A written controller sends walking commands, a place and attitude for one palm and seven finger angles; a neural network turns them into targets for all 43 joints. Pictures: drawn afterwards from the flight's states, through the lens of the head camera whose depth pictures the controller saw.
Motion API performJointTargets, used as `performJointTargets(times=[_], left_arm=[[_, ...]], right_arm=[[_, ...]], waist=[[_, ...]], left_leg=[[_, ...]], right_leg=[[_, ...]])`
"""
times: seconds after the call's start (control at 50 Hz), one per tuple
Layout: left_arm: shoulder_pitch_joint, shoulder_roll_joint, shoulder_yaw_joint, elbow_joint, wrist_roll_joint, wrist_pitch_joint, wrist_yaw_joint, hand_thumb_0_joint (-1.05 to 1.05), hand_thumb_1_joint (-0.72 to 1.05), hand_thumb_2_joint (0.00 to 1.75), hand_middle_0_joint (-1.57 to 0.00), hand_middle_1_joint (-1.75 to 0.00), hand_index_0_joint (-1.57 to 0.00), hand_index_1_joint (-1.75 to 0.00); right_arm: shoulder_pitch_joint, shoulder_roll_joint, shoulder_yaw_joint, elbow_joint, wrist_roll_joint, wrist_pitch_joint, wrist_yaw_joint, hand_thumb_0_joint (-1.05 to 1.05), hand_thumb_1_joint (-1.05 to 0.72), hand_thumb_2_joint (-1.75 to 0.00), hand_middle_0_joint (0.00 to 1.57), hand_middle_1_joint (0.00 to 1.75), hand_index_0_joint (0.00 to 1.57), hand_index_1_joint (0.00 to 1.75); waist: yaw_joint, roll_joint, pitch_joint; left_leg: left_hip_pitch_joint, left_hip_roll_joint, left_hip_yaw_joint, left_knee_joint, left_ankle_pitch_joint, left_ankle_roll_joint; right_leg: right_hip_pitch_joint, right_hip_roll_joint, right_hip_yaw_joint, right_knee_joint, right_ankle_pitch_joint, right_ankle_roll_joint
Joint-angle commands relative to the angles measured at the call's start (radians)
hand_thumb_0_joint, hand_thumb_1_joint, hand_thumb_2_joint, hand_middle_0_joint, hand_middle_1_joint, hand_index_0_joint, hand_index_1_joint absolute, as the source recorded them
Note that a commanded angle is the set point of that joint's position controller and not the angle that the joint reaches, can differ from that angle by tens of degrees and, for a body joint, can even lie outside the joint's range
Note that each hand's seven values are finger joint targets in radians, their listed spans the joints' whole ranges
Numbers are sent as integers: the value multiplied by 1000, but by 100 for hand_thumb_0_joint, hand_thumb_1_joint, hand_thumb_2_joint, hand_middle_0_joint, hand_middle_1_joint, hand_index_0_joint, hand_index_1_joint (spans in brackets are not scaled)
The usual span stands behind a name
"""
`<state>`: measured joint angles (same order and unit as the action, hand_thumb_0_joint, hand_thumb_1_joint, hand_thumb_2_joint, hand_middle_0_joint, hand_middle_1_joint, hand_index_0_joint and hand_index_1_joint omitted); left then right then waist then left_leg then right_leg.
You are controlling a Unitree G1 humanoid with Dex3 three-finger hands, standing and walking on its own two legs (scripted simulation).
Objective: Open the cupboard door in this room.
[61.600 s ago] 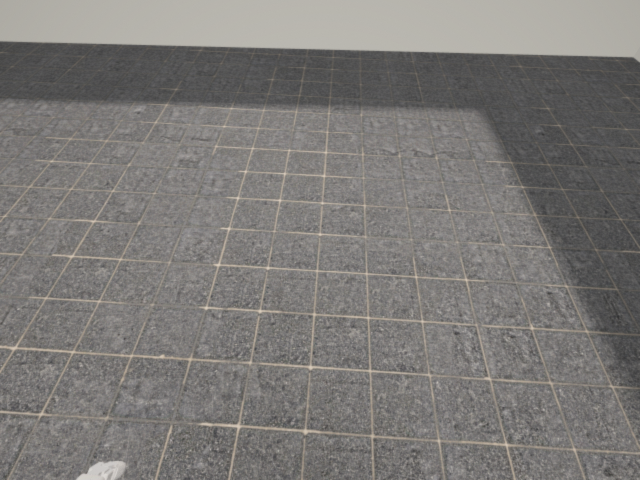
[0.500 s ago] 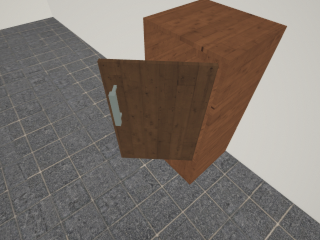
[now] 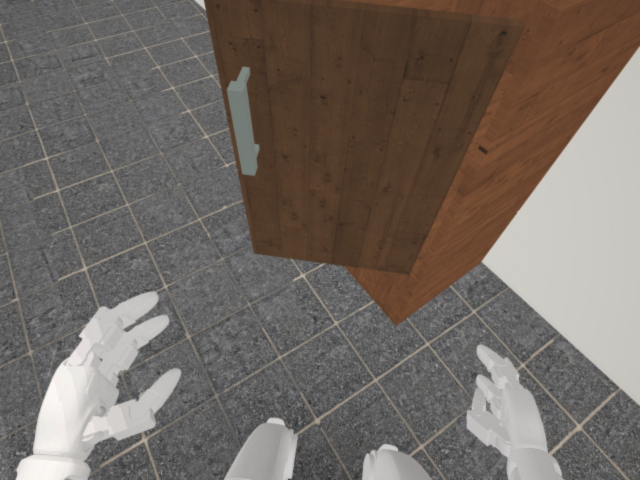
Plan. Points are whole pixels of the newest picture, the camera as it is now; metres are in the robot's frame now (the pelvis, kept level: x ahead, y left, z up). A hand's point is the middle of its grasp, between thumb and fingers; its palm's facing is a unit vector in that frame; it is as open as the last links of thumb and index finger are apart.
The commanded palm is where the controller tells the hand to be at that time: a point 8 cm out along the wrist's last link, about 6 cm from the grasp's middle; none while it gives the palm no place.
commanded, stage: raise the hand with hooked fingers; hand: left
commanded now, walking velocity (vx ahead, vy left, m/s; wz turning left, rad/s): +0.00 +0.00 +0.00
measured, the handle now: (247, 124) +0.58 +0.19 +0.07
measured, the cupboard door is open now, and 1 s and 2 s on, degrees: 46 46 46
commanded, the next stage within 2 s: move the hooked fingers beside the handle in 1.54 s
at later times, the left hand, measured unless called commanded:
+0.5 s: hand (120, 335) +0.24 +0.25 +0.06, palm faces +0.00 -1.00 -0.06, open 12.4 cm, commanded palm +0.22 +0.31 +0.07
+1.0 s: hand (86, 280) +0.29 +0.30 +0.08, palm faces +0.00 -1.00 -0.06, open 13.9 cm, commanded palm +0.27 +0.35 +0.09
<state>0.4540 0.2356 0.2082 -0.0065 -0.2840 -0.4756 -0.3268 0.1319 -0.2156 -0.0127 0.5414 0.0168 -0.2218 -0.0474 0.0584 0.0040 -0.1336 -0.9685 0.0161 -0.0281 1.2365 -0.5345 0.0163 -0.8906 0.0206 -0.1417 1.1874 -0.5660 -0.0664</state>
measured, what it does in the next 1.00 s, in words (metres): stands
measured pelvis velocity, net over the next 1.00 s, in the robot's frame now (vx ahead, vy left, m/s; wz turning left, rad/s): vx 0.01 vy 0.04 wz -0.02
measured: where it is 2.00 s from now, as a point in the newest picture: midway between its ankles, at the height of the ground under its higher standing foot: outside the picture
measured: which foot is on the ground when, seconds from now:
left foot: down 0.00-1.00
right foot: down 0.00-1.00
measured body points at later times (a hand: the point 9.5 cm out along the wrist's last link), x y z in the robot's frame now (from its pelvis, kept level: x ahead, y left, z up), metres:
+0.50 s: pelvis +0.00 +0.02 +0.02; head +0.07 +0.03 +0.46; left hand +0.24 +0.31 +0.06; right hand +0.16 -0.25 -0.06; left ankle +0.04 +0.11 -0.64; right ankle +0.01 -0.08 -0.64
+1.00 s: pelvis +0.01 +0.04 +0.03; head +0.08 +0.06 +0.48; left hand +0.28 +0.36 +0.09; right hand +0.17 -0.21 -0.05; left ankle +0.04 +0.11 -0.64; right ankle +0.01 -0.08 -0.64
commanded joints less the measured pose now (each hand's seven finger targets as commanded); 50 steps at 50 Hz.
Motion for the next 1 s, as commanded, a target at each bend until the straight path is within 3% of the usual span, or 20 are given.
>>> performJointTargets(times=[0.0, 0.06, 0.08, 0.14, 0.28, 0.32, 0.38, 0.44, 0.62, 0.68, 0.7, 0.74, 0.82, 0.98], left_arm=[[-91, 156, 96, -157, -42, -29, -47, 0, 22, 61, -25, -74, -25, -74], [-61, 173, 142, -114, -74, 20, -66, 0, 15, 58, -25, -78, -25, -78], [-59, 183, 156, -80, -84, 36, -71, 0, 13, 57, -25, -80, -25, -80], [-96, 198, 176, -112, -90, 26, -58, 0, 6, 54, -26, -84, -26, -84], [-171, 233, 195, -26, -92, -12, -55, 0, -10, 47, -27, -94, -27, -94], [-199, 239, 194, -24, -91, -16, -66, 0, -15, 45, -27, -98, -27, -98], [-228, 272, 221, 0, -102, -8, -77, 0, -22, 42, -28, -102, -28, -102], [-264, 266, 208, -11, -100, -11, -82, 0, -29, 39, -29, -107, -29, -107], [-370, 312, 233, 75, -99, 24, -107, 0, -50, 30, -30, -120, -30, -120], [-423, 333, 238, 86, -101, 36, -122, 0, -50, 30, -30, -120, -30, -120], [-443, 345, 249, 77, -99, 35, -125, 0, -50, 30, -30, -120, -30, -120], [-451, 339, 242, 88, -99, 42, -130, 0, -50, 30, -30, -120, -30, -120], [-506, 368, 266, 144, -99, 58, -144, 0, -50, 30, -30, -120, -30, -120], [-618, 430, 301, 205, -101, 75, -172, 0, -50, 30, -30, -120, -30, -120]], right_arm=[[24, -143, -54, -105, 12, -40, -26, 0, -90, -90, 20, 30, 20, 30], [11, -139, -54, -115, 23, -36, -29, 0, -90, -90, 20, 30, 20, 30], [5, -139, -50, -117, 21, -34, -30, 0, -90, -90, 20, 30, 20, 30], [19, -138, -49, -116, 21, -39, -29, 0, -90, -90, 20, 30, 20, 30], [46, -160, -46, -106, 23, -48, -30, 0, -90, -90, 20, 30, 20, 30], [60, -166, -47, -105, 25, -49, -31, 0, -90, -90, 20, 30, 20, 30], [73, -175, -45, -109, 24, -49, -32, 0, -90, -90, 20, 30, 20, 30], [77, -182, -40, -113, 27, -51, -30, 0, -90, -90, 20, 30, 20, 30], [104, -202, -29, -123, 25, -42, -25, 0, -90, -90, 20, 30, 20, 30], [110, -211, -25, -127, 25, -42, -27, 0, -90, -90, 20, 30, 20, 30], [114, -211, -25, -126, 24, -41, -26, 0, -90, -90, 20, 30, 20, 30], [115, -210, -24, -127, 26, -40, -24, 0, -90, -90, 20, 30, 20, 30], [125, -218, -21, -124, 25, -32, -26, 0, -90, -90, 20, 30, 20, 30], [141, -228, -20, -113, 24, -18, -30, 0, -90, -90, 20, 30, 20, 30]], waist=[[-69, 64, -259], [-48, 29, -289], [-39, 19, -269], [-39, 29, -297], [-52, 14, -209], [-58, 43, -227], [-54, 37, -219], [-55, 94, -218], [-65, 100, -204], [-70, 101, -207], [-65, 95, -241], [-65, 127, -235], [-66, 97, -236], [-65, 120, -252]], left_leg=[[205, -7, -28, -160, 327, 16], [193, -10, -22, -187, 309, 16], [178, -11, -26, -188, 319, 15], [193, -11, -19, -203, 321, 15], [175, -10, -18, -231, 254, 16], [198, -12, -13, -244, 250, 17], [206, -12, -16, -258, 255, 17], [250, -12, -20, -287, 253, 15], [302, -7, -35, -325, 252, 7], [325, -5, -47, -332, 266, 4], [341, -3, -51, -336, 284, 2], [367, -1, -53, -345, 300, -4], [374, 2, -62, -355, 315, -9], [415, 5, -70, -366, 363, -19]], right_leg=[[120, 8, 127, -200, 311, 41], [182, -2, 139, -234, 284, 51], [195, 2, 142, -233, 292, 47], [213, -8, 147, -244, 293, 55], [173, -5, 151, -278, 176, 46], [173, -8, 148, -283, 177, 48], [185, 0, 142, -288, 180, 43], [171, 2, 122, -289, 183, 39], [156, 12, 93, -296, 198, 34], [149, 18, 88, -292, 210, 29], [161, 16, 84, -290, 220, 30], [149, 16, 80, -293, 227, 30], [149, 19, 72, -292, 232, 29], [153, 19, 72, -302, 252, 23]])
